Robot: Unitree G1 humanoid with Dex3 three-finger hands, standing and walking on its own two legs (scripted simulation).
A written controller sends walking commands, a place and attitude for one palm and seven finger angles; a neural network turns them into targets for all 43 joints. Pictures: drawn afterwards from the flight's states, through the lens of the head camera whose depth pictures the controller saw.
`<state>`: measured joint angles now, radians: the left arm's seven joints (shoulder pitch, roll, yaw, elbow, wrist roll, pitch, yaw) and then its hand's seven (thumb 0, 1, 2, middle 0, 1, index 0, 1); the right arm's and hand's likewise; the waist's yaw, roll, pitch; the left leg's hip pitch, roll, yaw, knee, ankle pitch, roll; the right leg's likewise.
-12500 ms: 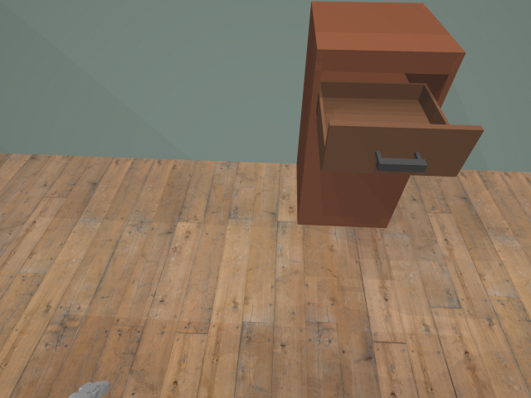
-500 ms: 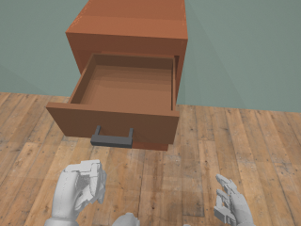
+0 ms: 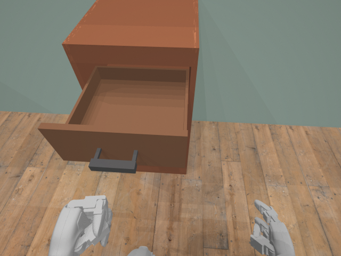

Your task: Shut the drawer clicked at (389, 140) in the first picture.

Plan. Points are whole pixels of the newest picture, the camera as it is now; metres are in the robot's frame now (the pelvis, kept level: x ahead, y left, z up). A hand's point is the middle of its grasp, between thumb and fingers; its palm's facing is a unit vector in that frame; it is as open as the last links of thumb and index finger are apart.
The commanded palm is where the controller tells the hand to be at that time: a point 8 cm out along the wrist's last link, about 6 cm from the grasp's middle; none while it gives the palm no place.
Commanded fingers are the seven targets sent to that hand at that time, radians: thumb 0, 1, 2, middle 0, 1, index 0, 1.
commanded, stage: bring the fist close to the handle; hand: left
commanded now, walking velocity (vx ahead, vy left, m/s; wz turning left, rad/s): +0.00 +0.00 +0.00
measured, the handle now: (115, 159) +0.36 +0.17 -0.01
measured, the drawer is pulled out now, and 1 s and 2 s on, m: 0.28 0.28 0.25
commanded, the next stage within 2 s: push the drawer shut in 1.34 s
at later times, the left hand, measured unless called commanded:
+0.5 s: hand (110, 209) +0.22 +0.14 +0.03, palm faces -0.04 -1.00 -0.02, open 3.3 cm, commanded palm +0.20 +0.19 +0.03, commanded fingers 0.00 0.90 0.90 -1.40 -1.60 -1.40 -1.60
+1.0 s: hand (124, 201) +0.26 +0.13 -0.03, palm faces -0.11 -0.99 +0.00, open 3.3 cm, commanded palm +0.24 +0.19 -0.01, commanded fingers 0.00 0.90 0.90 -1.40 -1.60 -1.40 -1.60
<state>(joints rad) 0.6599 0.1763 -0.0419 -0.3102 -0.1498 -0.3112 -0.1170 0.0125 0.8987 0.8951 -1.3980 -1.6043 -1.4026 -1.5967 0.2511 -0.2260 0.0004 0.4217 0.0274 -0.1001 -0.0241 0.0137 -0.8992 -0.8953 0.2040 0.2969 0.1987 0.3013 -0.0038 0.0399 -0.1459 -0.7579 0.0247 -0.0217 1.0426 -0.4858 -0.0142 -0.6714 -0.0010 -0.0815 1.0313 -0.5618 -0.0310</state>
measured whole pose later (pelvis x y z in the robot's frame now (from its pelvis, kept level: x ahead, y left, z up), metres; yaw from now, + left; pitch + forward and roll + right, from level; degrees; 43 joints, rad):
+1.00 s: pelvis -0.02 +0.02 -0.05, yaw -1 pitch +21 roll -3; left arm 0.18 0.15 -0.05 0.09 -0.11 -0.39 -0.05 0.01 0.90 0.90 -1.40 -1.60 -1.40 -1.60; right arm 0.19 -0.22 0.01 0.48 -0.01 -0.05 0.01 0.01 -0.90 -0.89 0.21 0.30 0.20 0.30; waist -0.03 0.03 -0.18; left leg -1.12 0.02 -0.02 1.30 -0.55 0.02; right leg -1.03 -0.01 -0.07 1.27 -0.61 -0.01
